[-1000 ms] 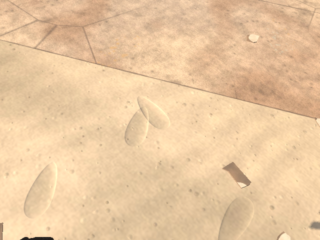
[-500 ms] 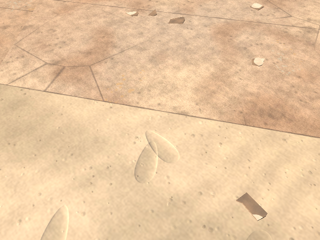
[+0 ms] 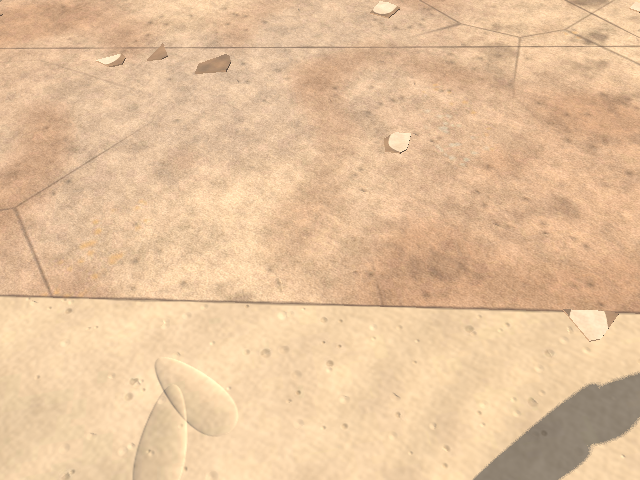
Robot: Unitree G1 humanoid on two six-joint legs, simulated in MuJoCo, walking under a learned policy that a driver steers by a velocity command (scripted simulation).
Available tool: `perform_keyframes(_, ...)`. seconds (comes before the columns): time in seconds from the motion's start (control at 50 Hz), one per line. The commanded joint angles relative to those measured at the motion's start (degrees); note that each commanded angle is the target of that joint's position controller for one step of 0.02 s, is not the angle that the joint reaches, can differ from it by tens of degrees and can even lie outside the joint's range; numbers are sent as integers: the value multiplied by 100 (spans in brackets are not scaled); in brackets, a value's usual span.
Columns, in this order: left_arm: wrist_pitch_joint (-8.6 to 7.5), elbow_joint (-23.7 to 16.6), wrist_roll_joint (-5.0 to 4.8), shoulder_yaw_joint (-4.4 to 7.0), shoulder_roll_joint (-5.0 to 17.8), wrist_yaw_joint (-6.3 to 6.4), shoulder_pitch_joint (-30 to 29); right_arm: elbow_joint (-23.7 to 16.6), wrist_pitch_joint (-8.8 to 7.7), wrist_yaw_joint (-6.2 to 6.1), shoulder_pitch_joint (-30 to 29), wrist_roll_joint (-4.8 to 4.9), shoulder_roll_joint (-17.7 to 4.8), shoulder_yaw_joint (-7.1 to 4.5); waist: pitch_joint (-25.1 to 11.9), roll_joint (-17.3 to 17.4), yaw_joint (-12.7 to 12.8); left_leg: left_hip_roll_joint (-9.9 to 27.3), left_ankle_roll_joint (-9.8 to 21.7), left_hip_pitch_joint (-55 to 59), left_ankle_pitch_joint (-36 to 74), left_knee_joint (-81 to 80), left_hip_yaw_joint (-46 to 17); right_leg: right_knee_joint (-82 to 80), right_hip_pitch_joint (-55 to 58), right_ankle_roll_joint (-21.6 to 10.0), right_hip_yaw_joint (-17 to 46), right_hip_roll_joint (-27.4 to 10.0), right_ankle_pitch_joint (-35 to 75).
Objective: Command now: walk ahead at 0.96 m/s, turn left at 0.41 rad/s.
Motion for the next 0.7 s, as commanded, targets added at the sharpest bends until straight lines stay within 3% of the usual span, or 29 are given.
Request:
perform_keyframes(0.02, -173, -152, -35, 76, 647, 99, -49, -463, -134, 61, -861, -7, -208, 38, 728, -420, -19, -374, 237, 756, 629, -1030, 849, -665, -973, 838, -483, -1220, 5487)
perform_keyframes(0.08, -191, -121, 6, 154, 1036, 328, -243, -214, -71, 20, -209, 7, -435, 19, 78, -832, -500, -848, 425, 1985, 612, -1466, 1262, 134, -177, 998, -711, -1518, 8834)
perform_keyframes(0.1, -111, -142, 52, 216, 1208, 428, -370, -48, -22, -25, 366, 5, -649, -49, -222, -952, -847, -1045, 500, 2488, 318, -1467, 1313, 904, 84, 1039, -716, -1634, 9712)
perform_keyframes(0.12, 2, -217, 119, 278, 1355, 495, -640, 215, 9, -62, 1305, -7, -934, -168, -591, -960, -1360, -1191, 635, 3324, -28, -1469, 1236, 2183, 24, 1061, -693, -1701, 10099)
perform_keyframes(0.14, 104, -384, 174, 346, 1510, 528, -1194, 596, 30, -114, 2653, -10, -1211, -323, -874, -915, -2069, -987, 964, 4459, -258, -1767, 768, 4079, -616, 1025, -601, -1695, 9813)
perform_keyframes(0.16, 164, -461, 87, 370, 1421, 462, -1805, 883, 25, -204, 3554, 65, -1332, -464, -783, -147, -2604, -542, 1464, 5430, -81, -2573, 73, 7182, -1833, 913, -713, -855, 5734)
perform_keyframes(0.18, 9, -854, 232, 24, 189, 294, -2281, 1054, 88, -264, 2971, 73, -1170, -411, -18, 1258, -1676, -277, 1596, 5884, 443, -1566, -899, 9162, -4569, 823, -73, 129, -725)
perform_keyframes(0.2, -80, -1380, -19, -123, -54, 197, -1349, 641, 46, -307, 1975, -49, -1339, -411, -902, 1318, -631, 661, 2659, 6566, -897, -2613, -3725, 9602, -5924, 908, 1195, -20, -939)
perform_keyframes(0.22, -238, -1375, 128, -168, 379, 122, -1351, 395, 35, -348, 1677, -77, -1066, -424, -801, 251, -649, 1082, 2589, 6092, -2960, -4009, -4831, 8802, -5997, 710, 1573, -376, -454)
perform_keyframes(0.24, -290, -1293, 183, -126, 695, 70, -1466, 369, 5, -373, 1419, -133, -780, -376, -116, -737, -361, 987, 2271, 4992, -3555, -4477, -4610, 8038, -5706, 613, 1503, -671, -5)
perform_keyframes(0.26, -228, -1299, 299, -135, 700, 80, -1591, 364, -61, -373, 1208, -125, -772, -354, 329, -1011, -103, 744, 2050, 4089, -3180, -4586, -4172, 7513, -5405, 674, 1387, -840, -34)
perform_keyframes(0.28, -83, -1322, 380, -168, 705, 90, -1584, 315, -170, -403, 1146, -115, -847, -342, 554, -1016, 56, 515, 1957, 3422, -2823, -4607, -3811, 7042, -5111, 804, 1355, -995, -65)
perform_keyframes(0.3, 62, -1360, 392, -200, 684, 85, -1673, 331, -261, -403, 1085, -82, -805, -306, 789, -1046, 171, 273, 1859, 2693, -2672, -4740, -3368, 6421, -4790, 929, 1217, -1185, -68)
perform_keyframes(0.32, 137, -1488, 369, -245, 640, 72, -1934, 287, -344, -378, 1034, -59, -886, -323, 912, -937, 146, 22, 1803, 2101, -2327, -4887, -2969, 5703, -4411, 1035, 997, -1285, 217)
perform_keyframes(0.36, 149, -1752, 211, -318, 536, 10, -2569, 241, -416, -359, 1042, -37, -993, -401, 900, -574, -116, -322, 1613, 1585, -1418, -4960, -2354, 4243, -3648, 1152, 736, -1361, 1162)
perform_keyframes(0.4, 151, -1906, 42, -385, 318, -14, -3002, 258, -431, -290, 1195, 55, -1020, -461, 692, -271, -487, -509, 1270, 1811, -714, -4836, -2100, 3124, -3044, 1109, 560, -1200, 2264)
perform_keyframes(0.42, 144, -1924, 0, -370, 338, -3, -3053, 264, -425, -256, 1301, 74, -1076, -496, 527, -154, -625, -471, 1172, 2176, -273, -4711, -2135, 2818, -2913, 1067, 505, -1085, 2572)
perform_keyframes(0.48, 75, -1930, 22, -268, 588, 68, -2999, 263, -361, -275, 1491, 24, -1189, -588, 158, 90, -747, -311, 902, 3523, 984, -3882, -2311, 1964, -2801, 956, 580, -802, 2278)
perform_keyframes(0.5, 40, -1828, 33, -175, 787, 118, -2659, 242, -359, -296, 1459, -2, -1279, -614, -151, 103, -582, -297, 771, 3846, 1785, -3285, -2331, 1836, -2382, 893, 601, -643, 1849)
perform_keyframes(0.52, -4, -1633, 19, -42, 1047, 182, -1881, 210, -367, -282, 1301, -38, -1456, -649, -692, 32, -114, -381, 629, 3916, 2306, -2261, -2216, 1785, -1513, 805, 572, -542, 1375)
perform_keyframes(0.54, -49, -1359, 54, 118, 1344, 268, -654, 110, -420, -265, 933, -41, -1466, -653, -1289, -8, 617, -582, 498, 3197, 1914, -822, -2069, 2049, -79, 677, 808, -915, 971)
perform_keyframes(0.56, -67, -1120, 213, 309, 1802, 381, 763, -149, -505, -303, 657, -52, -703, -451, -2103, -848, 1079, -846, 528, 2196, -846, 1155, -1593, 1999, 1274, 551, 2202, -2338, -1192)
perform_keyframes(0.58, -2, -1158, 327, 411, 2280, 329, 161, -619, -500, -276, 1230, 245, -125, -239, -2630, -2900, 262, -1197, 344, 598, -2978, 2492, -922, 488, 1799, -15, 5718, -3692, -2502)
perform_keyframes(0.6, 61, -1279, 275, 390, 1658, 283, -539, -419, -352, -351, 914, 68, -589, -241, -1700, -1842, 216, -546, 402, -91, -2321, 2887, -734, 381, 1070, -113, 5480, -3405, -3304)
perform_keyframes(0.62, 90, -1311, 217, 262, 1089, 256, -852, -420, -282, -303, 452, -53, -756, -288, -1012, -1055, 283, -296, 363, -139, -1830, 2612, -545, 530, 385, -8, 4191, -3068, -2448)
perform_keyframes(0.64, 101, -1162, 233, 211, 863, 229, -848, -445, -229, -224, 201, -104, -725, -294, -563, -557, 242, -114, 301, 28, -1633, 2362, -486, 537, -231, 85, 3235, -2793, -1130)
perform_keyframes(0.66, 86, -944, 213, 183, 783, 243, -643, -569, -166, -123, -70, -187, -615, -282, -343, -563, 194, 37, 276, 103, -1614, 2212, -510, 504, -568, 193, 2518, -2552, -353)
perform_keyframes(0.7, -10, -559, 105, 117, 495, 181, -319, -783, -4, 10, -246, -195, -322, -184, -103, -859, 32, 225, 243, 1, -1541, 2186, -449, 429, -833, 356, 1664, -2382, 729)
